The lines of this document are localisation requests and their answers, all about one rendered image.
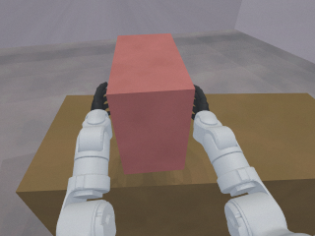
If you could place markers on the robot right forearm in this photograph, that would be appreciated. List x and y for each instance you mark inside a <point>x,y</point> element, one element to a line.
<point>235,175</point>

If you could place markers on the carton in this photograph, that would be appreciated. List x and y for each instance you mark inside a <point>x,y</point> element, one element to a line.
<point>150,96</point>

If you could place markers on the right robot hand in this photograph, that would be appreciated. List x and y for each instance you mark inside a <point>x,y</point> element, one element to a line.
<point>200,102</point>

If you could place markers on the robot right upper arm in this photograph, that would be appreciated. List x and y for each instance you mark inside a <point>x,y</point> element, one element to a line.
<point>256,214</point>

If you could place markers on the left robot hand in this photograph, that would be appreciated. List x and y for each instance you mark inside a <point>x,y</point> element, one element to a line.
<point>100,99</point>

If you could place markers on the pedestal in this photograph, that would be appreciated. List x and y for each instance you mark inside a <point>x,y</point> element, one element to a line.
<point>275,131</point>

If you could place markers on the robot left forearm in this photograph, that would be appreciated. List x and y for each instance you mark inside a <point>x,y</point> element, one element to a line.
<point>90,178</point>

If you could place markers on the robot left upper arm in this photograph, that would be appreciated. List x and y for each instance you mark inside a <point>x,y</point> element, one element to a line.
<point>89,218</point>

